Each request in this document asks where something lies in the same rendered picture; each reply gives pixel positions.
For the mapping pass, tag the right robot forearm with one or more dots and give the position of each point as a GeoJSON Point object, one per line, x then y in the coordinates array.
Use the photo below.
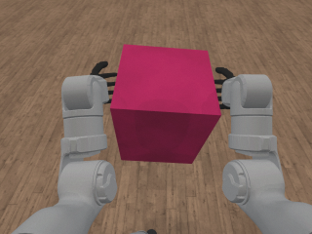
{"type": "Point", "coordinates": [250, 98]}

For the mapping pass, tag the carton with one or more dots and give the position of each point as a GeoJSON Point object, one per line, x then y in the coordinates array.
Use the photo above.
{"type": "Point", "coordinates": [164, 104]}

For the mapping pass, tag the left robot forearm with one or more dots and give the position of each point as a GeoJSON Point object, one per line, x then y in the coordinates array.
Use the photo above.
{"type": "Point", "coordinates": [82, 99]}

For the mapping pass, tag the robot left hand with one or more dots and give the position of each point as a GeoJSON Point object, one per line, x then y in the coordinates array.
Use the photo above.
{"type": "Point", "coordinates": [96, 70]}

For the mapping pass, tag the left robot upper arm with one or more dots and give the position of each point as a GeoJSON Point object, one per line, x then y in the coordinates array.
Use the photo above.
{"type": "Point", "coordinates": [84, 187]}

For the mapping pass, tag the robot right hand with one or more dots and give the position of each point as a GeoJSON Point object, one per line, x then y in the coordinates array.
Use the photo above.
{"type": "Point", "coordinates": [228, 74]}

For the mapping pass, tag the right robot upper arm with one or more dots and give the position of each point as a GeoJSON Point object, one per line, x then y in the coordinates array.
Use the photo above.
{"type": "Point", "coordinates": [258, 188]}

